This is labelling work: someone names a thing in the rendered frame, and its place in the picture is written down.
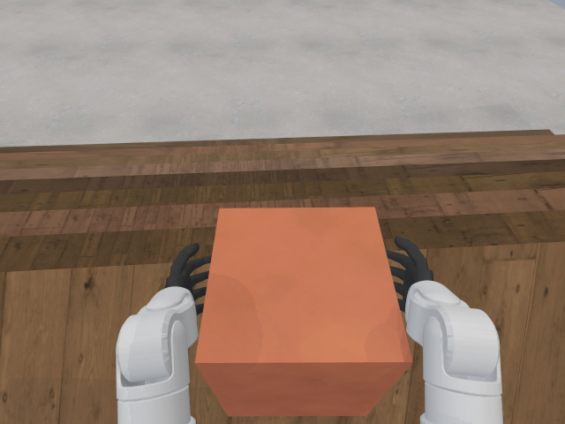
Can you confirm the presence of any right robot forearm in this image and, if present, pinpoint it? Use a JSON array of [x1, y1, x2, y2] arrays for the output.
[[405, 281, 503, 424]]

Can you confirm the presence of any carton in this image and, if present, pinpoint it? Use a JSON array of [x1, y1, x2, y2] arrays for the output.
[[195, 207, 413, 416]]

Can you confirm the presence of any left robot forearm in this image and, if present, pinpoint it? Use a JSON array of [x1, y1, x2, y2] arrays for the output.
[[116, 286, 199, 424]]

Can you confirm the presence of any robot right hand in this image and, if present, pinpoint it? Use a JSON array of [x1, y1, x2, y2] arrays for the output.
[[386, 237, 433, 313]]

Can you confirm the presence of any robot left hand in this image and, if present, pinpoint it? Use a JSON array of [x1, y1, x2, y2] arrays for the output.
[[166, 243, 212, 315]]

